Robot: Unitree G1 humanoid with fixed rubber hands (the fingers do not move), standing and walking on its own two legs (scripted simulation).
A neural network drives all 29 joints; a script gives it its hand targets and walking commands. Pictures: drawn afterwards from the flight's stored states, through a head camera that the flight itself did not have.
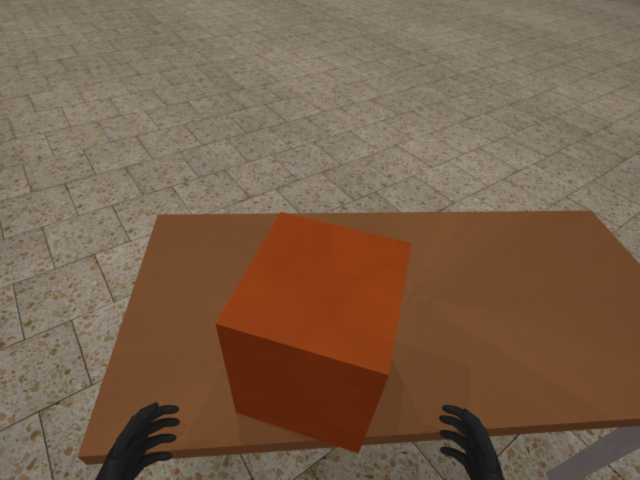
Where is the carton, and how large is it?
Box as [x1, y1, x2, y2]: [216, 212, 411, 453]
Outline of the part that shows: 280,212 216,322 217,332 236,412 358,453 388,376 411,243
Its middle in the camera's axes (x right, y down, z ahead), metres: +0.00 +0.14 +0.58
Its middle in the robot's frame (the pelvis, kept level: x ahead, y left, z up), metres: +0.35 +0.00 -0.03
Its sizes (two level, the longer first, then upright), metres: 0.210 0.200 0.250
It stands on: a table, 0.62 m high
